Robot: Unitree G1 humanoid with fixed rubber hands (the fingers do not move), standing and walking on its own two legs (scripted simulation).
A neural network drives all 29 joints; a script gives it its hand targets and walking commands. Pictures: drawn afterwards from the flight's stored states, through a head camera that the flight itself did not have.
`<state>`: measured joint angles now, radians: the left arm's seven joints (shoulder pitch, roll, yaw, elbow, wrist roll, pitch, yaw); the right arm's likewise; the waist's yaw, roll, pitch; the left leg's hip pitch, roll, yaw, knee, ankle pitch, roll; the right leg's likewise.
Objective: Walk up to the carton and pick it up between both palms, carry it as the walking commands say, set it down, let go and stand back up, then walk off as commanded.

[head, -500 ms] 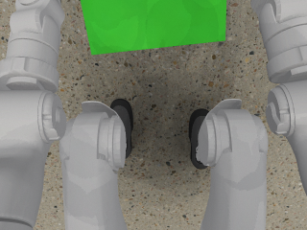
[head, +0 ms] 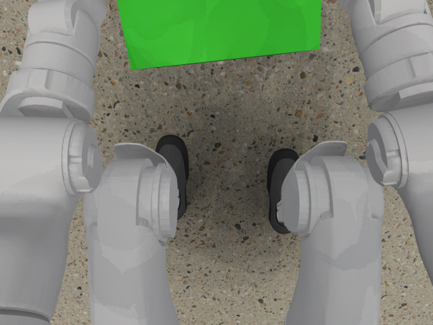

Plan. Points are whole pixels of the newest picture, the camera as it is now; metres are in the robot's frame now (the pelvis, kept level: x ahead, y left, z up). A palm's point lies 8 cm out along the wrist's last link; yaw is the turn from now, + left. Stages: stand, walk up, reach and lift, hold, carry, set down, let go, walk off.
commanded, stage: reach and lift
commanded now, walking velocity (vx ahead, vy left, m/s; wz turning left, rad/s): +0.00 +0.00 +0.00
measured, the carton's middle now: out of the picture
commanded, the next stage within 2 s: none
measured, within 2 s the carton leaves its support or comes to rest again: leaves its support in 0.98 s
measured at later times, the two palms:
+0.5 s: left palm out of the picture +0.55 +0.18 -0.18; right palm out of the picture +0.57 -0.13 -0.18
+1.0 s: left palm out of the picture +0.55 +0.17 -0.17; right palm out of the picture +0.57 -0.14 -0.18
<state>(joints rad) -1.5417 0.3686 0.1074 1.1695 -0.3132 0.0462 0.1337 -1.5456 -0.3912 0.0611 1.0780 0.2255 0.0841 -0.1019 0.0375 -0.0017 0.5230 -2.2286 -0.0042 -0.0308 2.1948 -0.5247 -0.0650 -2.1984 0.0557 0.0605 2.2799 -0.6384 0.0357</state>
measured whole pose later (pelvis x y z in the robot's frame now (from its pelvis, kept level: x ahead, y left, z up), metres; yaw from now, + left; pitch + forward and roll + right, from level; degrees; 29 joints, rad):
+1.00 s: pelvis +0.00 +0.00 -0.01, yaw -1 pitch +30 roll +3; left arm -1.53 0.31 0.16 1.09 -0.24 0.18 0.16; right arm -1.53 -0.36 -0.01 1.02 0.16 0.20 -0.13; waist 0.06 0.00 0.52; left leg -2.20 -0.03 -0.05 2.23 -0.56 -0.08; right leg -2.18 0.08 0.06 2.31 -0.65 0.04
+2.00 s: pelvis -0.02 +0.01 +0.07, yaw -3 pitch +28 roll +1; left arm -1.38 0.13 0.43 0.57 0.01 0.42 0.17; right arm -1.51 -0.29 -0.22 0.74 0.01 0.40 -0.06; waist 0.05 -0.04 0.53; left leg -1.98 -0.07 -0.07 1.99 -0.50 -0.09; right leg -1.97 0.12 0.08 2.04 -0.56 0.07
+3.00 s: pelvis -0.04 +0.01 +0.17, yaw -3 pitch +21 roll +0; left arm -1.27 0.06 0.46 0.45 0.09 0.50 0.15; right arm -1.38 -0.23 -0.27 0.63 -0.05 0.47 -0.03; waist 0.05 -0.03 0.52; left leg -1.62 -0.09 -0.10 1.65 -0.40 -0.08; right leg -1.60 0.12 0.10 1.68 -0.46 0.07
